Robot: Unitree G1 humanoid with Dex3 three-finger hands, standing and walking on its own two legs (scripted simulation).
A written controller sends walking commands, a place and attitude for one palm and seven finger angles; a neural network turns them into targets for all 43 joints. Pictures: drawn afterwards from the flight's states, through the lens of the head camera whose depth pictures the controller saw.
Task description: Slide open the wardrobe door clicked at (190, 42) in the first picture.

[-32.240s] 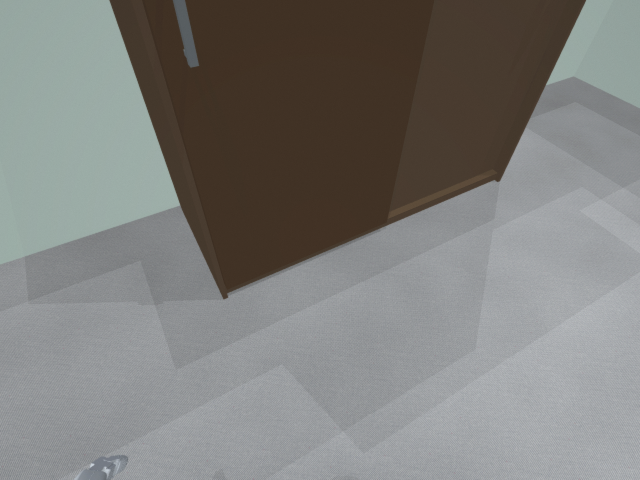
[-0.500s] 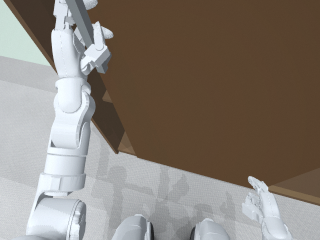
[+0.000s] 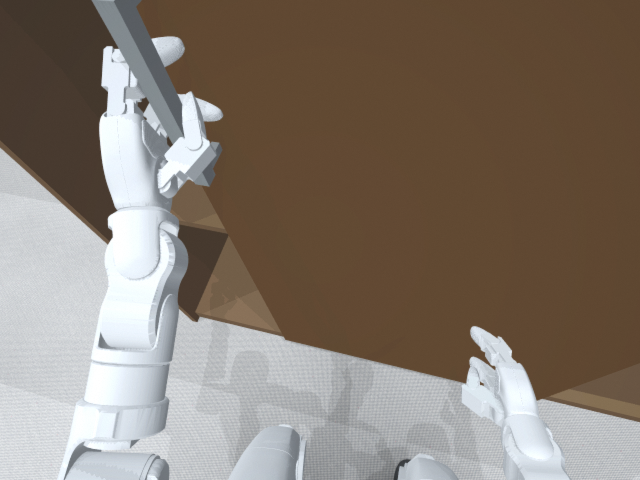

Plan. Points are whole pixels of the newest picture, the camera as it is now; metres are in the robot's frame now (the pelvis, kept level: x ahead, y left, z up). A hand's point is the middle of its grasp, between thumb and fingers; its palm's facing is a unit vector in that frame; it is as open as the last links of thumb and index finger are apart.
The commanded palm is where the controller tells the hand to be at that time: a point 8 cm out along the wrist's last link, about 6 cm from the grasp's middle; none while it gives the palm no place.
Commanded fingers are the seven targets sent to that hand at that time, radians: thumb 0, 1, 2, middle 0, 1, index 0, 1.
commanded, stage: step sideways, sliding the door along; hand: left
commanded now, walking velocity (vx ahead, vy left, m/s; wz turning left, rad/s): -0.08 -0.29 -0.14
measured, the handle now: (177, 96) +0.41 +0.19 +0.22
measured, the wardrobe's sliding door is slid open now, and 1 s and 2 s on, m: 0.31 0.54 0.54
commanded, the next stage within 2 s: stop walking and hold the door there in 0.82 s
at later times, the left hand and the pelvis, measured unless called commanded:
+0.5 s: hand (445, 188) +0.34 -0.06 +0.21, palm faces -0.02 -1.00 -0.09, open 6.9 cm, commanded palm +0.32 -0.04 +0.19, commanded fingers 0.00 0.90 0.90 -0.45 -1.40 -0.45 -1.40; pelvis -0.03 -0.15 +0.00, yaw -5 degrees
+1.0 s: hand (453, 181) +0.35 -0.06 +0.21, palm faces +0.16 -0.99 -0.05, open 6.7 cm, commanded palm +0.32 -0.04 +0.18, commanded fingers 0.00 0.90 0.90 -0.45 -1.40 -0.45 -1.40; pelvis -0.07 -0.24 +0.02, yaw -5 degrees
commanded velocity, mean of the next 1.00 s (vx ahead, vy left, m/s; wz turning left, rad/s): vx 0.03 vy -0.26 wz -0.07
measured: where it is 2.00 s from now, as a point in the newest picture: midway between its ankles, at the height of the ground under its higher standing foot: outside the picture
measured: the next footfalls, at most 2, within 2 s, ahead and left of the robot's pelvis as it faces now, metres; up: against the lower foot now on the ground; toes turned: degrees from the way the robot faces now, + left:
left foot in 0.08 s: +0.03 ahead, +0.09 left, +0.00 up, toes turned +9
right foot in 0.50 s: +0.01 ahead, -0.31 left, +0.00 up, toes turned -10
